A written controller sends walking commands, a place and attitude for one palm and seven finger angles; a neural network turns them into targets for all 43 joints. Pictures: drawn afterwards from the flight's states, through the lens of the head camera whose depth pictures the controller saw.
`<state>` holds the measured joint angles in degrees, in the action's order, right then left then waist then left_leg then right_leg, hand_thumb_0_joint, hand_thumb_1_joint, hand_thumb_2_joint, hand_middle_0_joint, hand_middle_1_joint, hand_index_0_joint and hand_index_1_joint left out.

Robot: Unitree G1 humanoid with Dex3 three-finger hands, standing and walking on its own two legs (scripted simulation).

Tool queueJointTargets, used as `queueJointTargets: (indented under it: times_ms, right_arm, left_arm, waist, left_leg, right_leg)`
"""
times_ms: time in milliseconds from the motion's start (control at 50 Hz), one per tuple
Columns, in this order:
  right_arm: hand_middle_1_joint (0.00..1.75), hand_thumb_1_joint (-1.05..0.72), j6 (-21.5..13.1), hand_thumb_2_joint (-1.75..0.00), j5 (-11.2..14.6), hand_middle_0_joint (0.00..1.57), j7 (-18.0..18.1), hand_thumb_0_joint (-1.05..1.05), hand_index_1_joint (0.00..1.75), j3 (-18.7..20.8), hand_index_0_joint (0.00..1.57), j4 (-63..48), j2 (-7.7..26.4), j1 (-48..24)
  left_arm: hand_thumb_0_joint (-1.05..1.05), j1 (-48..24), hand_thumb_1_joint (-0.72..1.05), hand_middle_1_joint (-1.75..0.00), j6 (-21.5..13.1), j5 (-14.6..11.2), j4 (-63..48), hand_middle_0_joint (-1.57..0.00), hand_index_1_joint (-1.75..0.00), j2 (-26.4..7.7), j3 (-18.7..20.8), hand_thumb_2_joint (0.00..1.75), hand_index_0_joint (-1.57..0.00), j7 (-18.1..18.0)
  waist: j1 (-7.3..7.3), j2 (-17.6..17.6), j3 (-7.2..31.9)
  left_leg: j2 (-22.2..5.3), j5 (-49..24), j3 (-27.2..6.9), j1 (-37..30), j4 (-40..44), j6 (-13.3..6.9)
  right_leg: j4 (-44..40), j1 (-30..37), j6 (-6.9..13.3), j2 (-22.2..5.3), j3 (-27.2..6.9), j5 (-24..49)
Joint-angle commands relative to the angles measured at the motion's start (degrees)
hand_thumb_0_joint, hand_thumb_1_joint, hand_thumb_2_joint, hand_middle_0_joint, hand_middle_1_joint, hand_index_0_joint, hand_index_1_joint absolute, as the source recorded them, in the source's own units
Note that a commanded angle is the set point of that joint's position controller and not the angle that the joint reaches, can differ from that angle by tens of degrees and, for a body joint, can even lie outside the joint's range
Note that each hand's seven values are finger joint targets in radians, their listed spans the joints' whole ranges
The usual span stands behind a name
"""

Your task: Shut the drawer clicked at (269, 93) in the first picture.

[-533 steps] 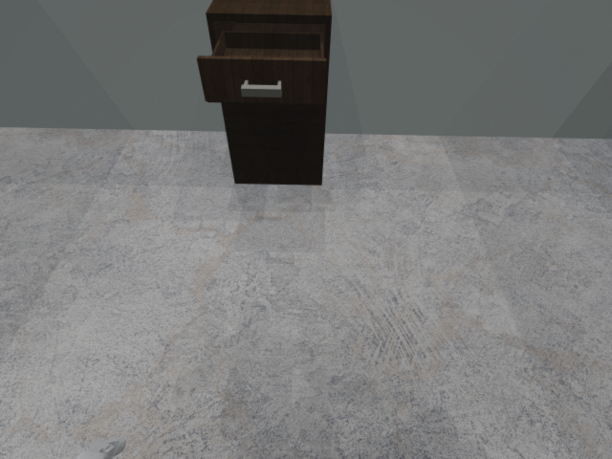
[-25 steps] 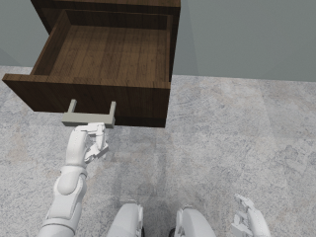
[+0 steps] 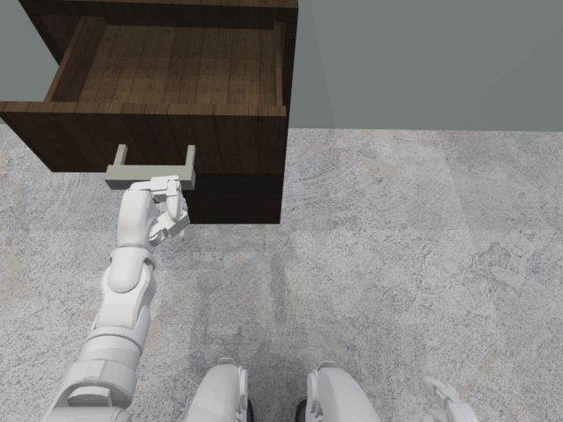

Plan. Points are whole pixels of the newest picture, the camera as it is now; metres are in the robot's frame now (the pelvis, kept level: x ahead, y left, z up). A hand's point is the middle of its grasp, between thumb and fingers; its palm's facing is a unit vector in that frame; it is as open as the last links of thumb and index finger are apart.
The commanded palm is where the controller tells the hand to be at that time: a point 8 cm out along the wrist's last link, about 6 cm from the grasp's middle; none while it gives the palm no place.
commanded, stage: push the drawer shut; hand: left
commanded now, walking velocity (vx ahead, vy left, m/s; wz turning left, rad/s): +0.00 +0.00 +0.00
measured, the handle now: (154, 164) +0.48 +0.19 +0.03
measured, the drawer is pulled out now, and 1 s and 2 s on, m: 0.21 0.10 0.00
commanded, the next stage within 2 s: none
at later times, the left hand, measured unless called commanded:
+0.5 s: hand (188, 180) +0.45 +0.14 +0.02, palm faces +0.01 -1.00 -0.05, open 3.2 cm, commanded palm +0.44 +0.19 +0.03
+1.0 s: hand (190, 152) +0.51 +0.14 +0.02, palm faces +0.01 -1.00 -0.04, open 3.3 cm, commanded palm +0.50 +0.19 +0.03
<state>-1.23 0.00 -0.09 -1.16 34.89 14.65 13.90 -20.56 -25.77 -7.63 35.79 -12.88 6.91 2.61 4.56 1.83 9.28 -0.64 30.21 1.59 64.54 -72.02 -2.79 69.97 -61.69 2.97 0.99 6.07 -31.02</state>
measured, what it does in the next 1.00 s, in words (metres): stands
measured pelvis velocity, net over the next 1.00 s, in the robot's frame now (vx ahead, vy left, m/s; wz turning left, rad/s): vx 0.00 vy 0.00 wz -0.03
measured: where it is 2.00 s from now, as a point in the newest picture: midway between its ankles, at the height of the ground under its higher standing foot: outside the picture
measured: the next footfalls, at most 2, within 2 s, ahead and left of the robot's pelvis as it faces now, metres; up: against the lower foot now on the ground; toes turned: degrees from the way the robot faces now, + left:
none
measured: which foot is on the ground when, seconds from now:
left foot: down 0.00-1.00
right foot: down 0.00-1.00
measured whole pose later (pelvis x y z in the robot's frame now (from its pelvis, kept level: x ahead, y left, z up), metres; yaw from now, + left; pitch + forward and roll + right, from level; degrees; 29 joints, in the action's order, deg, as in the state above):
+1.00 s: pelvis +0.00 +0.00 -0.01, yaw -2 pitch +27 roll -3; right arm 2.8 -1.9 -1.5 -2.1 36.8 14.6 18.0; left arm -48.1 -29.5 -3.4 64.6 -22.9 19.5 6.2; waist 10.1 2.2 8.6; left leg -2.1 30.5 1.4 71.6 -74.5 -2.7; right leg 71.5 -68.7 3.3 2.4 6.2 -30.4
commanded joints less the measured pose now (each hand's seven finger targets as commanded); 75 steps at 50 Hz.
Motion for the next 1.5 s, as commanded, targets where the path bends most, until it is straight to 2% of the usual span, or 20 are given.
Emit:
queueJointTargets:
  times_ms: [0,60,140,200,260,340,400,500,580,620,760,820,880,900,980,1020,1100,1160,1260,1480]
  right_arm:
    - [0.3,-0.9,-1.6,-0.9,-0.1,0.2,0.6,0.0,0.3,3.3,0.2,-5.5,8.6,3.3]
    - [0.3,-0.9,-1.3,-0.9,-0.3,0.2,0.4,0.0,0.3,3.5,0.2,-5.2,8.6,4.0]
    - [0.3,-0.9,-1.0,-0.9,-0.4,0.2,0.4,0.0,0.3,3.4,0.2,-4.3,8.7,4.8]
    - [0.3,-0.9,-0.7,-0.9,-0.4,0.2,0.6,0.0,0.3,3.3,0.2,-3.6,8.8,5.1]
    - [0.3,-0.9,-0.6,-0.9,-0.6,0.2,0.8,0.0,0.3,3.2,0.2,-3.4,9.0,5.8]
    - [0.3,-0.9,-0.3,-0.9,-0.7,0.2,0.7,0.0,0.3,3.1,0.2,-2.9,8.9,6.9]
    - [0.3,-0.9,0.0,-0.9,-0.8,0.2,0.5,0.0,0.3,3.0,0.2,-2.6,9.0,7.4]
    - [0.3,-0.9,0.4,-0.9,-1.2,0.2,0.3,0.0,0.3,2.9,0.2,-2.1,9.2,8.5]
    - [0.3,-0.9,0.9,-0.9,-1.4,0.2,0.1,0.0,0.3,2.9,0.2,-2.0,9.3,9.6]
    - [0.3,-0.9,1.1,-0.9,-1.6,0.2,-0.1,0.0,0.3,2.9,0.2,-2.0,9.2,10.1]
    - [0.3,-0.9,2.3,-0.9,-1.8,0.2,-0.4,0.0,0.3,2.8,0.2,-1.7,9.4,11.5]
    - [0.3,-0.9,2.6,-0.9,-1.9,0.2,-0.6,0.0,0.3,2.8,0.2,-1.5,9.4,12.2]
    - [0.3,-0.9,3.1,-0.9,-1.8,0.2,-0.4,0.0,0.3,2.5,0.2,-1.1,10.1,13.0]
    - [0.3,-0.9,3.0,-0.9,-1.8,0.2,-0.4,0.0,0.3,2.4,0.2,-1.3,9.7,12.7]
    - [0.3,-0.9,3.2,-0.9,-2.1,0.2,-0.6,0.0,0.3,2.4,0.2,-0.7,10.3,13.6]
    - [0.3,-0.9,3.2,-0.9,-2.3,0.2,-0.6,0.0,0.3,2.3,0.2,-0.4,10.6,14.2]
    - [0.3,-0.9,3.5,-0.9,-2.6,0.2,-0.7,0.0,0.3,2.2,0.2,-0.5,10.8,14.9]
    - [0.3,-0.9,3.7,-0.9,-2.8,0.2,-1.0,0.0,0.3,2.2,0.2,0.0,11.0,15.7]
    - [0.3,-0.9,4.1,-0.9,-2.9,0.2,-0.9,0.0,0.3,1.6,0.2,0.3,11.6,16.6]
    - [0.3,-0.9,4.9,-0.9,-3.7,0.2,-1.4,0.0,0.3,1.2,0.2,0.5,12.2,19.5]
  left_arm:
    - [0.0,-22.3,0.9,-1.6,-5.2,-0.2,-11.1,-1.4,-1.6,-7.7,3.4,0.9,-1.4,-0.8]
    - [0.0,-23.0,0.9,-1.6,-5.9,0.0,-10.0,-1.4,-1.6,-8.0,4.2,0.9,-1.4,-0.9]
    - [0.0,-29.1,0.9,-1.6,-6.6,0.9,-7.3,-1.4,-1.6,-8.2,3.8,0.9,-1.4,-1.0]
    - [0.0,-33.2,0.9,-1.6,-6.9,1.0,-3.8,-1.4,-1.6,-9.7,5.0,0.9,-1.4,-1.1]
    - [0.0,-34.7,0.9,-1.6,-7.2,1.0,-1.5,-1.4,-1.6,-13.0,8.0,0.9,-1.4,-0.4]
    - [0.0,-39.0,0.9,-1.6,-7.3,0.9,-0.2,-1.4,-1.6,-12.2,7.0,0.9,-1.4,0.8]
    - [0.0,-41.1,0.9,-1.6,-6.9,0.7,3.0,-1.4,-1.6,-11.7,6.8,0.9,-1.4,1.0]
    - [0.0,-45.0,0.9,-1.6,-7.6,1.1,6.7,-1.4,-1.6,-14.4,9.2,0.9,-1.4,1.0]
    - [0.0,-46.3,0.9,-1.6,-8.6,1.7,8.6,-1.4,-1.6,-18.4,12.1,0.9,-1.4,1.4]
    - [0.0,-48.2,0.9,-1.6,-8.9,1.8,8.9,-1.4,-1.6,-16.9,11.0,0.9,-1.4,1.7]
    - [0.0,-50.7,0.9,-1.6,-8.7,2.5,11.0,-1.4,-1.6,-21.6,14.3,0.9,-1.4,2.1]
    - [0.0,-52.6,0.9,-1.6,-8.6,2.4,12.2,-1.4,-1.6,-19.5,12.5,0.9,-1.4,2.6]
    - [0.0,-53.5,0.9,-1.6,-7.9,2.9,15.2,-1.4,-1.6,-25.1,16.4,0.9,-1.4,2.5]
    - [0.0,-56.4,0.9,-1.6,-8.0,3.0,14.2,-1.4,-1.6,-23.3,14.4,0.9,-1.4,2.7]
    - [0.0,-59.1,0.9,-1.6,-8.0,3.5,15.8,-1.4,-1.6,-23.7,14.3,0.9,-1.4,2.9]
    - [0.0,-61.4,0.9,-1.6,-7.7,3.6,17.1,-1.4,-1.6,-24.6,14.8,0.9,-1.4,2.6]
    - [0.0,-62.7,0.9,-1.6,-7.3,4.5,18.0,-1.4,-1.6,-26.7,15.9,0.9,-1.4,2.3]
    - [0.0,-65.0,0.9,-1.6,-6.9,4.8,18.4,-1.4,-1.6,-25.4,14.7,0.9,-1.4,2.2]
    - [0.0,-68.1,0.9,-1.6,-5.5,5.9,21.3,-1.4,-1.6,-30.7,17.2,0.9,-1.4,2.0]
    - [0.0,-74.2,0.9,-1.6,-3.5,7.5,21.3,-1.4,-1.6,-34.7,18.5,0.9,-1.4,2.1]
  waist:
    - [1.77,1.4,23.4]
    - [1.51,2.0,25.0]
    - [2.89,2.9,23.7]
    - [4.02,0.5,22.4]
    - [3.25,1.8,24.9]
    - [3.91,5.5,27.5]
    - [4.63,4.1,26.7]
    - [5.28,2.0,26.7]
    - [4.56,3.1,28.5]
    - [5.47,4.2,29.2]
    - [5.43,5.7,30.4]
    - [6.73,5.9,30.0]
    - [6.7,3.2,27.7]
    - [7.79,4.5,28.1]
    - [8.13,8.1,28.9]
    - [8.98,7.5,28.1]
    - [8.74,8.6,31.0]
    - [9.85,9.4,31.4]
    - [10.72,9.1,30.2]
    - [12.13,13.5,34.0]
  left_leg:
    - [0.0,-14.4,-5.4,-18.4,8.9,1.5]
    - [0.0,-16.2,-5.5,-19.9,8.8,1.6]
    - [-0.1,-14.5,-5.9,-19.5,8.7,1.6]
    - [0.1,-11.8,-5.5,-16.7,8.2,1.2]
    - [0.3,-12.4,-5.2,-16.4,7.9,1.2]
    - [0.0,-16.3,-6.1,-21.0,7.8,1.5]
    - [0.0,-15.5,-6.0,-19.4,7.6,1.3]
    - [0.0,-14.9,-5.5,-16.4,6.7,0.9]
    - [0.1,-16.1,-5.0,-15.7,6.1,0.9]
    - [0.0,-17.6,-5.4,-16.9,5.9,0.8]
    - [-0.2,-18.4,-4.9,-15.6,5.1,0.7]
    - [-0.4,-19.0,-5.5,-17.2,5.0,0.6]
    - [-0.4,-16.3,-5.0,-12.2,4.6,0.3]
    - [-0.3,-15.8,-4.8,-12.2,4.3,0.1]
    - [-0.7,-17.0,-6.0,-15.9,4.3,0.6]
    - [-0.7,-16.4,-6.6,-15.7,4.1,0.4]
    - [-0.8,-18.1,-6.7,-15.9,3.4,0.5]
    - [-1.1,-19.5,-7.6,-18.1,3.4,0.6]
    - [-1.3,-17.8,-7.4,-14.1,2.3,0.2]
    - [-2.1,-22.7,-9.0,-17.7,1.1,0.4]
  right_leg:
    - [-9.6,9.5,-1.4,0.3,-5.1,13.2]
    - [-9.2,9.5,-1.4,0.4,-5.0,14.5]
    - [-9.1,7.0,-1.4,0.6,-4.8,12.6]
    - [-9.9,7.4,-1.7,0.6,-5.4,10.8]
    - [-9.6,8.8,-1.6,0.6,-6.0,11.5]
    - [-8.7,6.2,-1.3,0.9,-5.2,13.8]
    - [-9.1,6.4,-1.5,1.0,-5.3,13.2]
    - [-9.0,7.5,-1.7,1.0,-5.8,13.6]
    - [-8.5,9.1,-1.6,1.2,-6.4,15.0]
    - [-7.9,7.8,-1.5,1.3,-6.0,16.1]
    - [-8.0,9.0,-1.6,1.5,-6.6,17.2]
    - [-8.0,6.8,-1.6,1.8,-6.1,17.1]
    - [-8.6,8.9,-1.8,1.9,-7.0,15.5]
    - [-8.9,8.5,-1.9,1.7,-7.4,15.3]
    - [-8.1,4.0,-1.5,2.0,-6.0,14.1]
    - [-7.9,2.6,-1.5,2.2,-5.7,13.0]
    - [-7.5,3.3,-1.5,2.3,-5.7,14.1]
    - [-7.2,1.1,-1.4,2.4,-4.9,14.4]
    - [-7.1,1.1,-1.5,2.5,-5.4,13.3]
    - [-5.8,-1.8,-1.3,2.9,-4.3,15.3]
